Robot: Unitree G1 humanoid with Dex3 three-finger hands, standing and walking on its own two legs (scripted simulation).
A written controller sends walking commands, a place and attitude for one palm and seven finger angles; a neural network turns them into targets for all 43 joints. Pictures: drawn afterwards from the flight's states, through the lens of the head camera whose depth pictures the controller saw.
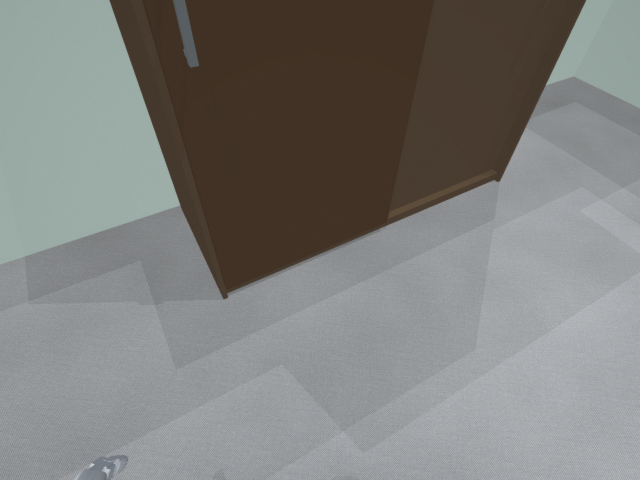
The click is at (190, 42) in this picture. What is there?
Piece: wardrobe's sliding door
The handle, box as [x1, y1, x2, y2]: [173, 0, 198, 67]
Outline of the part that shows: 173,0 184,45 184,54 187,58 190,67 198,65 184,0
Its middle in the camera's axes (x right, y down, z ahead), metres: -0.27 -0.43 +0.72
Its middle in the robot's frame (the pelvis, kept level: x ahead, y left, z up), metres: +0.85 +0.31 +0.22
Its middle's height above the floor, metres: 0.98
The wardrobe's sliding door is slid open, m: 0.00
